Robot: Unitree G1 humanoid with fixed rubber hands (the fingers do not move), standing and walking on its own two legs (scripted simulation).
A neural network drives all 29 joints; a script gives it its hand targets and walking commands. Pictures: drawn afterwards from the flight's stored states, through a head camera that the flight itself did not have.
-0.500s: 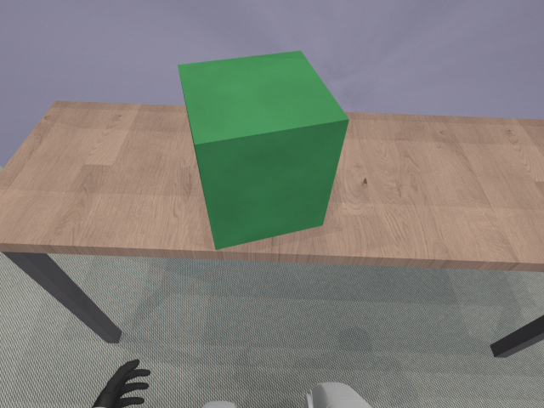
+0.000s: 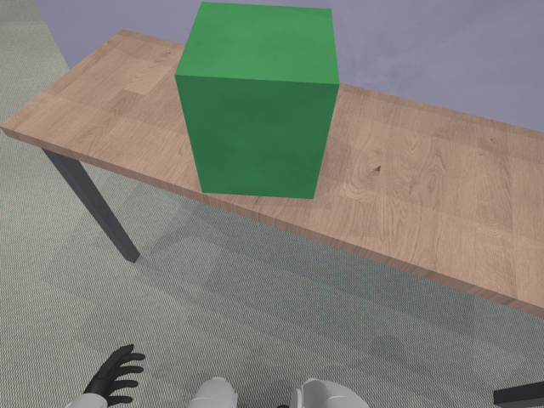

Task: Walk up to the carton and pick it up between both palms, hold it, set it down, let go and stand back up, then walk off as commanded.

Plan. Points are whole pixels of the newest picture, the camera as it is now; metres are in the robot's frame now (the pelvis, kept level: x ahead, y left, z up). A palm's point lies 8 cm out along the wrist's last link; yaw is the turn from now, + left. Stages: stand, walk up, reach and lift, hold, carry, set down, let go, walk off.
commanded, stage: walk up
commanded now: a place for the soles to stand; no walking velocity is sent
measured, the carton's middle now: (261, 107) +0.57 +0.04 +0.08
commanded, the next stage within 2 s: none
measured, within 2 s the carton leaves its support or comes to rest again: neither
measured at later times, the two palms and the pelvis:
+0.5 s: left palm out of the picture -0.01 +0.12 -0.09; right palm out of the picture +0.09 -0.49 -0.06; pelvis -0.04 -0.19 +0.01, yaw +19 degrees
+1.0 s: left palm out of the picture -0.11 -0.04 -0.10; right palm out of the picture +0.14 -0.61 -0.09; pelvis -0.05 -0.35 +0.00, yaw +31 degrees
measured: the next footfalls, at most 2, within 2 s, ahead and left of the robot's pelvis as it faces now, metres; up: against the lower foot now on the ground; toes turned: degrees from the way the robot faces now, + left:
right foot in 0.22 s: +0.04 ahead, -0.21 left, +0.00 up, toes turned +10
left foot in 0.58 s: -0.01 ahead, -0.02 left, +0.00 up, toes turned +17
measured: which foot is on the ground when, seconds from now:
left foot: down 0.00-0.22, up 0.24-0.56, down 0.58-0.82, up 0.84-1.00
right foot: down 0.00-0.00, up 0.02-0.20, down 0.22-0.56, up 0.58-0.80, down 0.82-1.00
